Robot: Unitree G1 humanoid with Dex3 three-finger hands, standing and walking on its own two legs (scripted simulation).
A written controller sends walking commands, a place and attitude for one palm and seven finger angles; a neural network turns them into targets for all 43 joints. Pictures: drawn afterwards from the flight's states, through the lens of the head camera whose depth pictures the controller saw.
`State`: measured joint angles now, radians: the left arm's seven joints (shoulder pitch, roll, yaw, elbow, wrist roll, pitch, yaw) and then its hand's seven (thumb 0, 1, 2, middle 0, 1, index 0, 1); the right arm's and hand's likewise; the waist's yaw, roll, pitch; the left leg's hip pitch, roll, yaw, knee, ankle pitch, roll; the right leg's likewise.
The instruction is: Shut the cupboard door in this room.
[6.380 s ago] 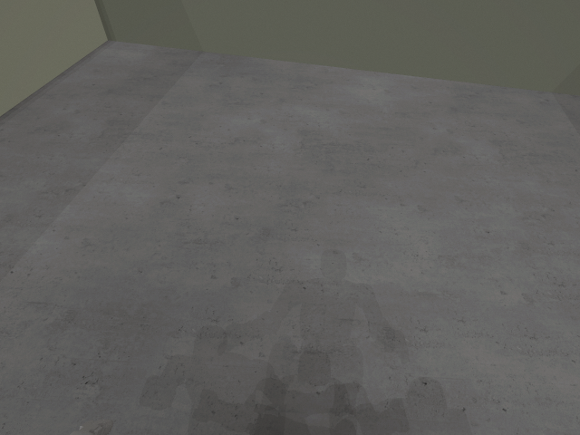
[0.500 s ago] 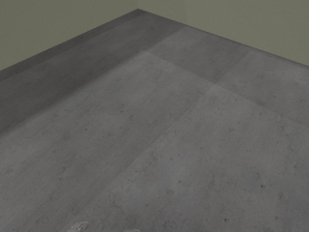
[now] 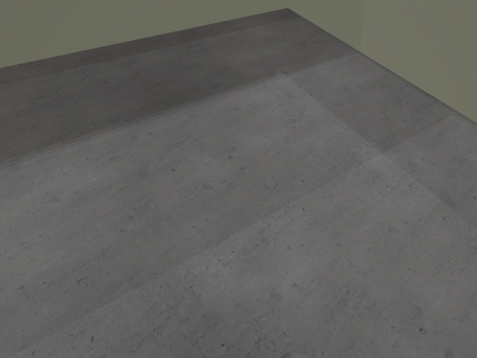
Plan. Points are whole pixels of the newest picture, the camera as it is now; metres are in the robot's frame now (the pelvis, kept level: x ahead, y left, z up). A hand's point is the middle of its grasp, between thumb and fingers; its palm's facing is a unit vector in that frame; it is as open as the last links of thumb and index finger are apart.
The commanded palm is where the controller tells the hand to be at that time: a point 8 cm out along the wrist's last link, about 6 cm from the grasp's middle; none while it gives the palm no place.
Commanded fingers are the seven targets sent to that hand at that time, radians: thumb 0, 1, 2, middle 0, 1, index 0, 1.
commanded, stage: turn or walk to find it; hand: left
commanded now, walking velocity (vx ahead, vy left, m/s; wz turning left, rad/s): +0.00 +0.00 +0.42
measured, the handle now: out of the picture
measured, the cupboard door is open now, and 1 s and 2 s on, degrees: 81 81 81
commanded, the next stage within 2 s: none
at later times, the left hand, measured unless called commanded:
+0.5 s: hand out of the picture +0.00 +0.16 -0.15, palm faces +0.25 -0.93 -0.26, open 7.4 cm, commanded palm none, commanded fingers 0.00 0.90 0.90 -0.20 -0.30 -0.20 -0.30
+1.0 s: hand out of the picture -0.06 +0.21 -0.15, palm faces +0.44 -0.86 -0.26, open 7.4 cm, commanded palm none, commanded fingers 0.00 0.90 0.90 -0.20 -0.30 -0.20 -0.30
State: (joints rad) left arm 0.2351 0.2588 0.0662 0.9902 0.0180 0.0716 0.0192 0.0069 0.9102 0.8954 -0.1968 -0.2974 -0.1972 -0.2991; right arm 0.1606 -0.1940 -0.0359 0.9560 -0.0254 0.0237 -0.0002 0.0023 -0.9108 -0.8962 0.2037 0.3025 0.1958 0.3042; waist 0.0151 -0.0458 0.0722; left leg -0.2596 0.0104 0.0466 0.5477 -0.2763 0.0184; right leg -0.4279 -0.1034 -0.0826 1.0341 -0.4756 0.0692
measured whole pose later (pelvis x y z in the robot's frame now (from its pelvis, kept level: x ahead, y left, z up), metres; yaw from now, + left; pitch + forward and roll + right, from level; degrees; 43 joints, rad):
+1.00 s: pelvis -0.05 -0.02 +0.01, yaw +26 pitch +0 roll +0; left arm 0.17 0.23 0.05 0.94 0.01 0.05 0.02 0.01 0.91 0.90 -0.19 -0.30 -0.20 -0.30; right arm 0.18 -0.19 -0.04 0.95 -0.03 0.03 0.00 0.00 -0.91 -0.90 0.21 0.30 0.20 0.30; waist -0.01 0.00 0.06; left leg -0.26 -0.02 -0.03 0.48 -0.21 0.01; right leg -0.37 -0.06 -0.04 0.83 -0.45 0.08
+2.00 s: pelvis -0.10 -0.07 +0.00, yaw +51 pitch +0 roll +1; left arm 0.14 0.21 0.05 0.92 0.01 0.04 0.02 0.00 0.91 0.90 -0.20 -0.30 -0.20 -0.30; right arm 0.22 -0.20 -0.05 0.96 -0.03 0.04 0.00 0.00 -0.91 -0.90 0.21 0.30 0.20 0.30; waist -0.03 0.02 0.05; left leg -0.29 -0.04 -0.07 0.49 -0.19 0.00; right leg -0.30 -0.04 -0.04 0.67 -0.38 0.07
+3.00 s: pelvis -0.11 -0.12 +0.00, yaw +78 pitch +0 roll +1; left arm 0.16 0.18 0.03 0.91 0.02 0.01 0.02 0.00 0.91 0.90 -0.20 -0.30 -0.20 -0.30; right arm 0.21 -0.23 -0.07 0.97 -0.02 0.06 0.01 0.00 -0.91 -0.90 0.21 0.30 0.20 0.30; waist -0.02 0.05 0.06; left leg -0.38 -0.05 -0.08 0.77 -0.41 -0.02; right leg -0.25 -0.04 -0.09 0.58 -0.31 -0.02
